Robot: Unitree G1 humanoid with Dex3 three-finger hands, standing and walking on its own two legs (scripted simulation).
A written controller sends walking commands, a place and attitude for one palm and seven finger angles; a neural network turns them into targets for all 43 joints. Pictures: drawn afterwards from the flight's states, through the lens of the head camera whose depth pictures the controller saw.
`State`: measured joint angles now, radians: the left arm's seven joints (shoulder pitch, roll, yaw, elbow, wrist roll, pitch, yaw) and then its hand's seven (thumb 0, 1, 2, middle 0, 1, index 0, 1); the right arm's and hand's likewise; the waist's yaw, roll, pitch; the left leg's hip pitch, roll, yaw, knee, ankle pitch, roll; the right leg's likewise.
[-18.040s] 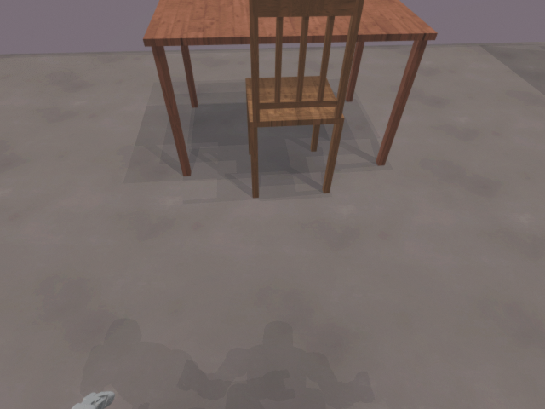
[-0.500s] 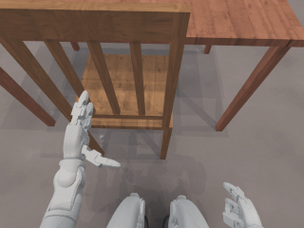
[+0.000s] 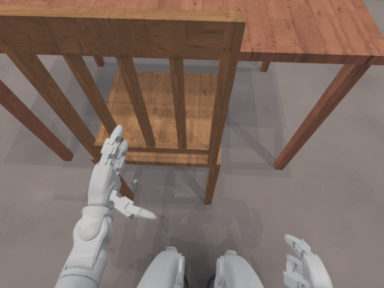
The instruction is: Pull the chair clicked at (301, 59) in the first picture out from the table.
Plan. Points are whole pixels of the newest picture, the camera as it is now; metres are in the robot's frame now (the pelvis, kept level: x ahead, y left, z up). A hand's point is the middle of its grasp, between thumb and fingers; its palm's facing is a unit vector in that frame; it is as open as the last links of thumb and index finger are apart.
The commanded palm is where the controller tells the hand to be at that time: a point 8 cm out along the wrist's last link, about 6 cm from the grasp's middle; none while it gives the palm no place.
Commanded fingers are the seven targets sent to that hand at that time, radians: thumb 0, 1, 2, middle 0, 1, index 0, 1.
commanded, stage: aim the fingers beside a spindle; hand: left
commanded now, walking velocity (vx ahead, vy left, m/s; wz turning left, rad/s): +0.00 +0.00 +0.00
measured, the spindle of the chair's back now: (140, 110) +0.48 +0.15 +0.04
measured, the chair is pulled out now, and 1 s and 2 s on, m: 0.00 0.00 0.00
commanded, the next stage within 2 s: none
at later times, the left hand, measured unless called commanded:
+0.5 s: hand (139, 181) +0.31 +0.13 +0.03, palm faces -0.02 -1.00 -0.02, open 16.9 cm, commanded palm +0.30 +0.19 +0.02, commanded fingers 0.00 -0.50 0.30 -0.06 -0.08 -0.06 -0.08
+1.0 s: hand (136, 177) +0.33 +0.14 +0.00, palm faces -0.01 -1.00 -0.01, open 16.9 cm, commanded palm +0.30 +0.19 +0.01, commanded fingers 0.00 -0.50 0.30 -0.06 -0.08 -0.06 -0.08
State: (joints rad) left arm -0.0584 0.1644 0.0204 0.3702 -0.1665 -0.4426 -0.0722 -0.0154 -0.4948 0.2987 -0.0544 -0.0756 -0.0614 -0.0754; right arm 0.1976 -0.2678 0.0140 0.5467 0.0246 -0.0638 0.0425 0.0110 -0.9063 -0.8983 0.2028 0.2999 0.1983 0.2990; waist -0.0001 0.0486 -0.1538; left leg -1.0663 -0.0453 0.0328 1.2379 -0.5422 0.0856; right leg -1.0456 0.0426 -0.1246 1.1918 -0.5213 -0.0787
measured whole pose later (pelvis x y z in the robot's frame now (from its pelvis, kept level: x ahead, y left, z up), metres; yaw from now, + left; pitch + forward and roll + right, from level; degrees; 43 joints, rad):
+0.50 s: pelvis +0.00 +0.00 +0.00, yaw +0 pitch +21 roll -2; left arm 0.02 0.15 -0.01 0.23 -0.14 -0.49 -0.03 -0.02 -0.50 0.30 -0.06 -0.08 -0.07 -0.08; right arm 0.19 -0.27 0.00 0.55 0.00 -0.09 0.03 0.01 -0.91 -0.90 0.20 0.30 0.20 0.30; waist -0.01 0.05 -0.14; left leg -1.06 -0.04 0.03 1.24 -0.55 0.08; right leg -1.04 0.05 -0.12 1.19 -0.52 -0.08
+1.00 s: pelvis +0.00 +0.00 +0.00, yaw +0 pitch +22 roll -2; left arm -0.11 0.17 0.04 0.42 -0.16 -0.42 -0.08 -0.01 -0.49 0.30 -0.06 -0.08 -0.06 -0.08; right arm 0.19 -0.27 0.02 0.55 0.02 -0.07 0.04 0.01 -0.91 -0.90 0.20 0.30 0.20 0.30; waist -0.01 0.04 -0.16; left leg -1.08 -0.05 0.03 1.25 -0.55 0.09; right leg -1.06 0.04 -0.12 1.20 -0.53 -0.08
